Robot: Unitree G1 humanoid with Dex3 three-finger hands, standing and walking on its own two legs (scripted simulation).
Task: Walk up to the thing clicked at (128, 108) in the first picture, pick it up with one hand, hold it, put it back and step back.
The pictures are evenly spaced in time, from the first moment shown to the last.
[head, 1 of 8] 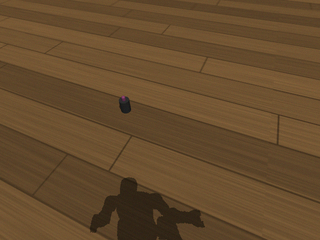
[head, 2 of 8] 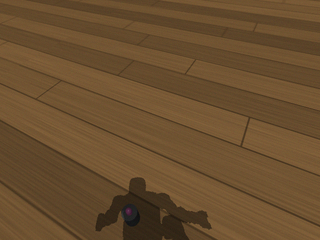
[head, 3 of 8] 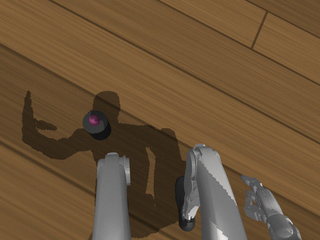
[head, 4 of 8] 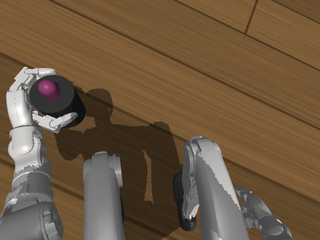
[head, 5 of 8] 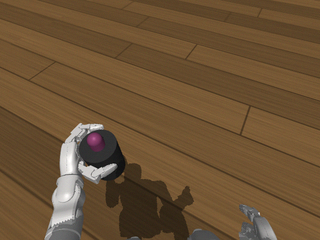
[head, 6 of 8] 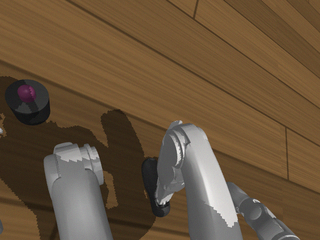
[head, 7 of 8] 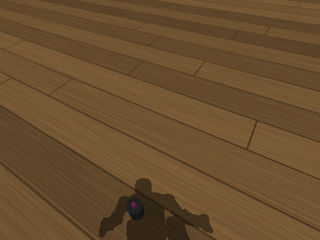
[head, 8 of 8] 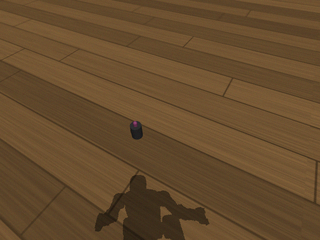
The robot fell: no
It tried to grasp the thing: yes
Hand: left
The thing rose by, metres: 0.69
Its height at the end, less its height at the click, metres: +0.00
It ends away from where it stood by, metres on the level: 0.01
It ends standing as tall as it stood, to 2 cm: yes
